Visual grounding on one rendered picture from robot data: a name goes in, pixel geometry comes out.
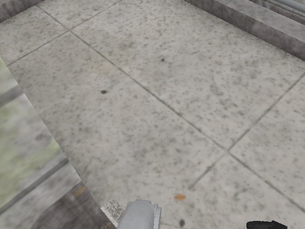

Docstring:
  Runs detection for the left robot thigh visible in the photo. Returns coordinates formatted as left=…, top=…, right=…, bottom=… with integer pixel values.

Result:
left=116, top=199, right=162, bottom=229

